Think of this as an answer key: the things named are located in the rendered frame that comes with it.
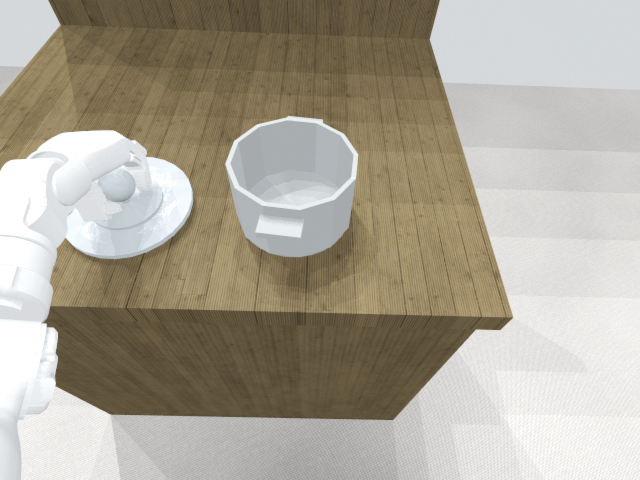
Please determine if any robot left forearm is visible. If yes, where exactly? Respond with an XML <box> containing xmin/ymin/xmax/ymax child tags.
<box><xmin>0</xmin><ymin>147</ymin><xmax>92</xmax><ymax>323</ymax></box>

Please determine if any lid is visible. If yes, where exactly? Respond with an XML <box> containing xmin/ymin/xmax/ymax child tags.
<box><xmin>65</xmin><ymin>157</ymin><xmax>193</xmax><ymax>259</ymax></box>

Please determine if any table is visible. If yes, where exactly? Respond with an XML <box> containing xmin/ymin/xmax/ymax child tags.
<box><xmin>0</xmin><ymin>0</ymin><xmax>513</xmax><ymax>420</ymax></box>

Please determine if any knob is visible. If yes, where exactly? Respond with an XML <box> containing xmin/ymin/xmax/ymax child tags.
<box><xmin>97</xmin><ymin>168</ymin><xmax>136</xmax><ymax>202</ymax></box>

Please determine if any robot left upper arm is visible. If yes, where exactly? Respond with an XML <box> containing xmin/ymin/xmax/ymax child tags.
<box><xmin>0</xmin><ymin>319</ymin><xmax>58</xmax><ymax>480</ymax></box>

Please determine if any pot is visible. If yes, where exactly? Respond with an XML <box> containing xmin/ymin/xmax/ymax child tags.
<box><xmin>225</xmin><ymin>116</ymin><xmax>358</xmax><ymax>257</ymax></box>

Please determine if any left robot hand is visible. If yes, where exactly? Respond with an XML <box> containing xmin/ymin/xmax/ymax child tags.
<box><xmin>37</xmin><ymin>130</ymin><xmax>152</xmax><ymax>221</ymax></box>

